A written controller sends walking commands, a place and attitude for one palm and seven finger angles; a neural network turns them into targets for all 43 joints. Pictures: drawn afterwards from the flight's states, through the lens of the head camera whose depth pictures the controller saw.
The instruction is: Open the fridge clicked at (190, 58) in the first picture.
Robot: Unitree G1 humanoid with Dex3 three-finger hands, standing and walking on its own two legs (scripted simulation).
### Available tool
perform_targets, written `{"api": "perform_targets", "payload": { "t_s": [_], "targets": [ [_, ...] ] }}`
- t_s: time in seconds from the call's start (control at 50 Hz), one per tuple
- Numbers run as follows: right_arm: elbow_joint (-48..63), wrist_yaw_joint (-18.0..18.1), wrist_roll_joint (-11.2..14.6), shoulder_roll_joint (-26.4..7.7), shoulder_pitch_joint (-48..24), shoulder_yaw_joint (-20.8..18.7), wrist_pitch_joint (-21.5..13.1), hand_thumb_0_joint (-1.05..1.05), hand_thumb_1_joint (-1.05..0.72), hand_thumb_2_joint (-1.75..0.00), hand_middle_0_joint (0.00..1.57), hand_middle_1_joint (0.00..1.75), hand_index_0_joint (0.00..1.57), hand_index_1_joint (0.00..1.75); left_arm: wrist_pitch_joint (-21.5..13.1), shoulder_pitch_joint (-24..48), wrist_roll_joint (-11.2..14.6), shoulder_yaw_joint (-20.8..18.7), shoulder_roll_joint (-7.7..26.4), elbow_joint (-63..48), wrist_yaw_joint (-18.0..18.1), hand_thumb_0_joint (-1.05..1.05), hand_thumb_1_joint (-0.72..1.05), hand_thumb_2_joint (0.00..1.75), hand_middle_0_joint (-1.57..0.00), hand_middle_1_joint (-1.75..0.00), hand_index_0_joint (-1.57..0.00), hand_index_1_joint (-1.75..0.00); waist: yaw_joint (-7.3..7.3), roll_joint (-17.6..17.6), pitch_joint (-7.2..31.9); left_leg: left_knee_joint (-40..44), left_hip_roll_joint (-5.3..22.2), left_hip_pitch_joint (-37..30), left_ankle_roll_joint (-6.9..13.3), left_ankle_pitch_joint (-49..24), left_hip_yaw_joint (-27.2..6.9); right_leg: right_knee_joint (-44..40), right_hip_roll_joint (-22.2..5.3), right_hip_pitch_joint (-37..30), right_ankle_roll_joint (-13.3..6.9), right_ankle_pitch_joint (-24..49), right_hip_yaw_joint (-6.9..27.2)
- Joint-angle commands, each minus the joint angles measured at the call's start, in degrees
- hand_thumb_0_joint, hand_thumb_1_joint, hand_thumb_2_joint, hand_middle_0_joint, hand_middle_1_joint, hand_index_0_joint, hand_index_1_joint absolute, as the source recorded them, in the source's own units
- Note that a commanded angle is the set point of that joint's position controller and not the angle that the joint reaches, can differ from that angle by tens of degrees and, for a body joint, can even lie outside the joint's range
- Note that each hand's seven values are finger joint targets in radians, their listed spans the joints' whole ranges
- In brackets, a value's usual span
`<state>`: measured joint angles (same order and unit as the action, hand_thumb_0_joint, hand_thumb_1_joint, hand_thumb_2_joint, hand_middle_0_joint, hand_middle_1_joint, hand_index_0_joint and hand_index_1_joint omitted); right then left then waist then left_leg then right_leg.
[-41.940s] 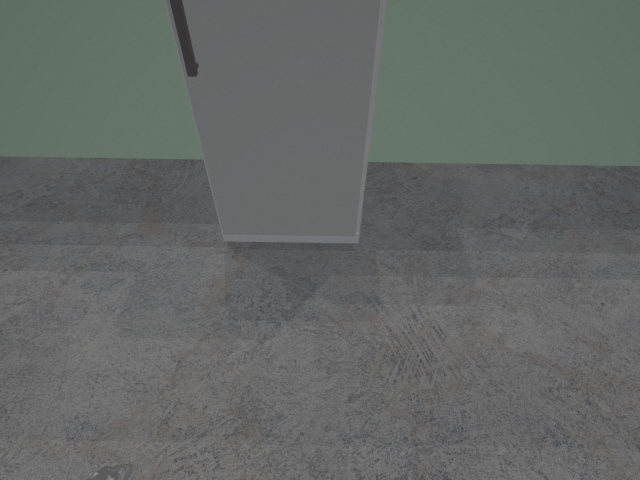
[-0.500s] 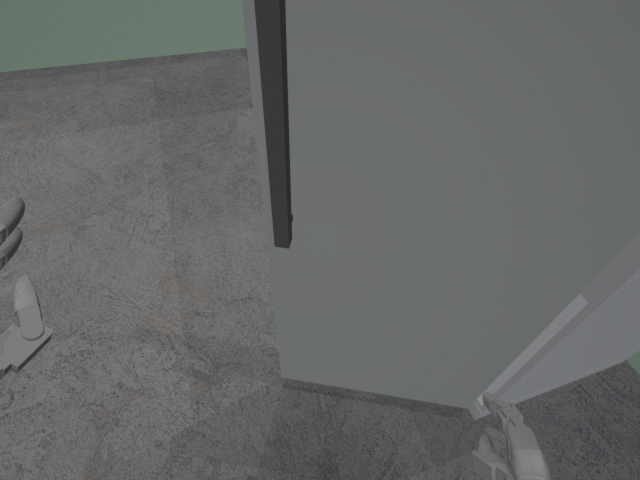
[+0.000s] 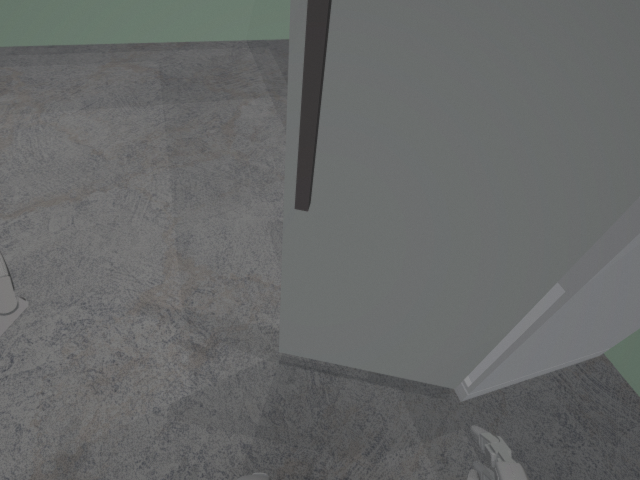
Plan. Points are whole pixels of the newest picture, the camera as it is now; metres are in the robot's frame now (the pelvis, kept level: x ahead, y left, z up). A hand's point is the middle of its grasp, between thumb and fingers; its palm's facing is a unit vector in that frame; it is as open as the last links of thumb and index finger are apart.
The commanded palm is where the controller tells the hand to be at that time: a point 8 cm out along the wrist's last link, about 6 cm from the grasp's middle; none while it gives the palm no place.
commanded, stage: step back with the hand held close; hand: left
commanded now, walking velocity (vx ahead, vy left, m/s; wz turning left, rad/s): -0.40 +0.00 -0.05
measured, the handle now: (314, 96) +0.55 +0.06 +0.21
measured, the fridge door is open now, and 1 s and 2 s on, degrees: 62 62 62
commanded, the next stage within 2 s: stop stepping back and stand still in 0.30 s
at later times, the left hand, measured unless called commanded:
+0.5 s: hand out of the picture +0.09 +0.26 +0.19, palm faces +0.43 -0.79 -0.44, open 7.4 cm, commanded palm +0.06 +0.28 +0.19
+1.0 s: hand out of the picture +0.04 +0.29 +0.18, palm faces +0.50 -0.76 -0.41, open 7.4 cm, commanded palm +0.00 +0.30 +0.19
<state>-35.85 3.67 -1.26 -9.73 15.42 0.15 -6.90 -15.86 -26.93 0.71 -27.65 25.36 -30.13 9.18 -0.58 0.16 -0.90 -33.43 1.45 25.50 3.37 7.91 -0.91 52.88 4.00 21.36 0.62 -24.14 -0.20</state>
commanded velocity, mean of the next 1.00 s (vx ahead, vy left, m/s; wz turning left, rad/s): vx -0.06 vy -0.01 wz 0.01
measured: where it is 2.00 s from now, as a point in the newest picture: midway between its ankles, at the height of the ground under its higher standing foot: outside the picture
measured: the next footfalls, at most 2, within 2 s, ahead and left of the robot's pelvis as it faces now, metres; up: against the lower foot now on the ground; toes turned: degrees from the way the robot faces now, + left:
right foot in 0.12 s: -0.09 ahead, -0.13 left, +0.00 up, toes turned -3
left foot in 0.58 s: -0.06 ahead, +0.12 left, +0.00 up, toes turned +0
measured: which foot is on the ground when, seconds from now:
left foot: down 0.00-0.38, up 0.40-0.56, down 0.58-0.86, up 0.88-1.00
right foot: up 0.00-0.10, down 0.12-0.60, up 0.62-0.82, down 0.84-1.00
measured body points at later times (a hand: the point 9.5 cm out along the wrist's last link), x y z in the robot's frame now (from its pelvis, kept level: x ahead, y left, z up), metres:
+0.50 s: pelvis -0.10 -0.01 +0.01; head -0.11 +0.02 +0.46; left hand +0.06 +0.30 +0.21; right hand +0.06 -0.26 -0.06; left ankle -0.05 +0.10 -0.67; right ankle -0.13 -0.13 -0.73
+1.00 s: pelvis -0.15 +0.01 +0.01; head -0.18 +0.01 +0.46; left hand +0.01 +0.33 +0.20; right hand -0.01 -0.22 -0.08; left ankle -0.12 +0.13 -0.68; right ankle -0.15 -0.08 -0.73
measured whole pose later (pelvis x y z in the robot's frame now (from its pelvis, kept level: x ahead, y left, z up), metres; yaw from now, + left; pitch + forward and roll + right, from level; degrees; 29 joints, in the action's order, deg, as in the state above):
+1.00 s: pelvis -0.15 +0.01 +0.01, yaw -1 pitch -1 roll +1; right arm -38.7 3.2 -1.0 -11.6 15.4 1.4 -4.9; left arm -10.8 -28.7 2.0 -23.9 22.5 -21.5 8.7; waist 2.2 -1.5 4.0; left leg -50.6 0.6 25.2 -0.2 20.5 2.1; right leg 27.2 1.0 11.7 -3.4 -14.8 -2.8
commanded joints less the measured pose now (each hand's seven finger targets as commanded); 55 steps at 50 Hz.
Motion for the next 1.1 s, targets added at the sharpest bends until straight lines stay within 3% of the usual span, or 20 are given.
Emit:
{"api": "perform_targets", "payload": {
  "t_s": [0.0,0.06,0.12,0.2,0.3,0.34,0.36,0.38,0.46,0.54,0.58,0.62,0.66,0.78,0.8,0.84,0.86,0.9,1.02,1.08],
  "targets": [
    [8.0,-0.3,0.2,-9.3,-7.0,-3.3,-4.4,0.0,-0.9,-0.9,0.2,0.3,0.2,0.3,-2.6,-2.6,1.7,-2.4,5.7,-9.4,0.1,0.0,0.9,0.9,-0.2,-0.3,-0.2,-0.3,1.13,10.8,5.7,21.9,11.8,-3.0,2.7,18.2,-13.5,-16.9,-0.3,-6.8,-0.9,-4.7,-2.5],
    [6.6,-0.5,-0.1,-9.4,-7.3,-2.8,-4.5,0.0,-0.9,-0.9,0.2,0.3,0.2,0.3,-2.6,0.8,1.9,-0.5,6.2,-11.9,-0.5,0.0,0.9,0.9,-0.2,-0.3,-0.2,-0.3,1.46,11.6,8.5,16.7,8.9,-10.6,-0.7,3.3,-9.6,-35.5,-2.6,-10.1,-2.1,5.9,-0.7],
    [6.4,0.2,-0.3,-7.8,-8.6,-2.2,-3.2,0.0,-0.9,-0.9,0.2,0.3,0.2,0.3,-3.3,3.9,2.2,-3.7,12.1,-12.9,-0.2,0.0,0.9,0.9,-0.2,-0.3,-0.2,-0.3,1.64,-2.8,12.8,2.2,3.6,-20.3,-3.8,-6.1,0.3,-35.4,-13.2,-1.5,-4.0,27.1,7.3],
    [8.6,1.5,1.1,-8.9,-9.5,-3.4,-3.1,0.0,-0.9,-0.9,0.2,0.3,0.2,0.3,-2.8,2.8,2.8,-5.5,12.8,-15.0,-0.7,0.0,0.9,0.9,-0.2,-0.3,-0.2,-0.3,1.38,-1.0,19.7,4.9,5.0,-29.6,-1.5,-26.0,0.2,-25.6,-5.9,-2.1,2.7,34.0,0.3],
    [10.7,0.8,-0.1,-9.7,-13.0,-3.5,-1.6,0.0,-0.9,-0.9,0.2,0.3,0.2,0.3,-2.0,-3.9,4.5,-8.0,12.0,-11.1,-1.6,0.0,0.9,0.9,-0.2,-0.3,-0.2,-0.3,2.2,15.7,6.4,23.6,8.3,-0.8,-2.5,19.7,-7.1,-25.7,-0.2,-10.7,-2.9,-3.9,-1.8],
    [10.3,0.8,0.3,-8.6,-11.7,-3.7,-0.7,0.0,-0.9,-0.9,0.2,0.3,0.2,0.3,-1.6,-5.0,4.6,-9.2,14.0,-8.3,-1.3,0.0,0.9,0.9,-0.2,-0.3,-0.2,-0.3,1.64,0.6,4.2,3.4,1.0,-5.7,-6.4,17.0,-0.1,-39.3,-10.4,3.9,-7.1,-16.2,7.9],
    [9.0,0.7,1.1,-7.7,-10.2,-4.2,-0.6,0.0,-0.9,-0.9,0.2,0.3,0.2,0.3,-1.3,-5.6,4.5,-6.7,12.7,-7.8,-1.0,0.0,0.9,0.9,-0.2,-0.3,-0.2,-0.3,1.74,-11.9,3.6,-19.4,-4.0,-14.4,-8.3,13.0,1.5,-49.1,-22.9,19.9,-12.1,-23.4,20.2],
    [7.9,0.3,0.4,-8.4,-11.5,-4.4,-0.4,0.0,-0.9,-0.9,0.2,0.3,0.2,0.3,-0.4,-4.5,3.9,-6.1,12.5,-7.4,-0.4,0.0,0.9,0.9,-0.2,-0.3,-0.2,-0.3,2.91,-12.9,-0.9,-35.0,-4.5,-6.0,-7.7,15.2,-1.1,-49.9,-27.2,21.7,-14.7,-16.4,21.5],
    [8.8,1.4,0.2,-7.3,-9.9,-1.1,-1.4,0.0,-0.9,-0.9,0.2,0.3,0.2,0.3,1.0,3.0,1.8,-2.3,9.3,-3.4,-0.9,0.0,0.9,0.9,-0.2,-0.3,-0.2,-0.3,0.88,-7.9,-0.7,-16.6,1.8,-2.1,-4.5,12.7,0.7,-35.3,-16.4,4.3,-7.4,15.7,4.4],
    [7.4,3.3,0.7,-10.6,-7.2,-2.6,-4.6,0.0,-0.9,-0.9,0.2,0.3,0.2,0.3,1.4,10.7,0.5,2.1,7.3,-7.3,0.9,0.0,0.9,0.9,-0.2,-0.3,-0.2,-0.3,0.74,4.8,5.4,13.3,1.3,-15.9,-2.4,2.9,1.5,-24.6,-11.1,-4.7,-3.1,20.4,4.6],
    [9.3,2.8,0.9,-11.8,-6.5,-3.1,-5.7,0.0,-0.9,-0.9,0.2,0.3,0.2,0.3,0.1,12.2,-0.1,1.1,9.3,-14.6,1.5,0.0,0.9,0.9,-0.2,-0.3,-0.2,-0.3,2.12,13.6,10.7,11.5,11.8,-21.3,1.2,-16.7,-11.7,-17.0,-5.1,-1.1,-0.3,7.9,0.8],
    [8.6,2.1,0.3,-9.3,-5.8,-2.5,-6.5,0.0,-0.9,-0.9,0.2,0.3,0.2,0.3,0.1,9.5,0.5,-0.6,10.8,-17.9,1.0,0.0,0.9,0.9,-0.2,-0.3,-0.2,-0.3,0.62,14.0,12.1,13.7,10.1,-24.3,0.2,-25.5,-13.5,-12.2,-2.5,0.9,0.0,3.3,-1.4],
    [8.1,1.0,-0.3,-8.7,-6.8,-2.6,-7.6,0.0,-0.9,-0.9,0.2,0.3,0.2,0.3,-0.4,6.8,0.4,-1.6,10.0,-20.3,0.6,0.0,0.9,0.9,-0.2,-0.3,-0.2,-0.3,1.02,17.1,10.1,20.3,12.0,-19.3,-0.3,-9.2,-16.2,-5.3,-2.9,-0.8,-0.3,-2.5,0.8],
    [8.8,0.2,0.1,-8.9,-8.3,-1.9,-4.3,0.0,-0.9,-0.9,0.2,0.3,0.2,0.3,1.4,-6.7,1.4,-5.0,9.4,-7.0,0.7,0.0,0.9,0.9,-0.2,-0.3,-0.2,-0.3,0.94,8.0,5.3,20.1,6.9,0.0,-1.4,26.8,-5.5,-28.4,-1.9,-18.9,-1.8,1.7,-4.7],
    [9.1,0.4,-0.2,-9.0,-8.7,-2.2,-2.9,0.0,-0.9,-0.9,0.2,0.3,0.2,0.3,1.9,-5.9,1.3,-5.3,9.4,-4.3,0.6,0.0,0.9,0.9,-0.2,-0.3,-0.2,-0.3,0.85,4.8,3.6,14.5,4.9,4.5,-2.0,29.7,-3.5,-30.9,-3.8,-19.6,-3.8,-2.1,-0.6],
    [9.1,0.3,-0.3,-8.9,-8.2,-2.9,-0.6,0.0,-0.9,-0.9,0.2,0.3,0.2,0.3,3.3,-3.9,1.4,-5.2,9.6,-0.2,0.0,0.0,0.9,0.9,-0.2,-0.3,-0.2,-0.3,1.16,-10.5,0.3,-12.3,-1.2,8.8,-3.5,21.0,1.6,-44.2,-19.7,-9.7,-11.8,-20.0,24.6],
    [8.6,0.2,0.3,-8.9,-8.6,-2.8,-0.4,0.0,-0.9,-0.9,0.2,0.3,0.2,0.3,3.1,1.4,2.0,-2.9,8.5,-1.2,-0.2,0.0,0.9,0.9,-0.2,-0.3,-0.2,-0.3,1.6,-13.6,-1.5,-22.1,-0.6,10.3,-3.6,19.1,1.1,-46.4,-24.2,-6.7,-13.6,-18.2,28.2],
    [7.1,0.0,0.7,-8.8,-6.7,-2.3,-1.5,0.0,-0.9,-0.9,0.2,0.3,0.2,0.3,2.2,3.5,1.7,-1.9,7.4,0.3,-0.1,0.0,0.9,0.9,-0.2,-0.3,-0.2,-0.3,0.27,-9.5,1.7,-25.3,0.8,10.1,-3.5,14.7,-0.4,-40.8,-21.6,-10.7,-12.5,-0.4,21.4],
    [6.6,1.6,0.0,-8.8,-7.8,-1.5,-3.6,0.0,-0.9,-0.9,0.2,0.3,0.2,0.3,1.3,11.3,0.5,2.8,6.4,-6.4,0.6,0.0,0.9,0.9,-0.2,-0.3,-0.2,-0.3,0.83,-4.6,1.6,0.7,-0.3,-11.3,-2.4,7.9,5.5,-36.1,-15.5,-2.0,-7.5,2.1,7.9],
    [7.7,2.0,-0.1,-10.7,-7.9,-2.7,-4.8,0.0,-0.9,-0.9,0.2,0.3,0.2,0.3,-0.1,11.0,0.3,0.3,8.8,-13.5,1.0,0.0,0.9,0.9,-0.2,-0.3,-0.2,-0.3,1.3,8.4,3.1,10.2,5.9,-15.6,-0.2,3.1,-4.3,-25.7,-9.1,-2.1,-2.6,6.6,4.0]
  ]
}}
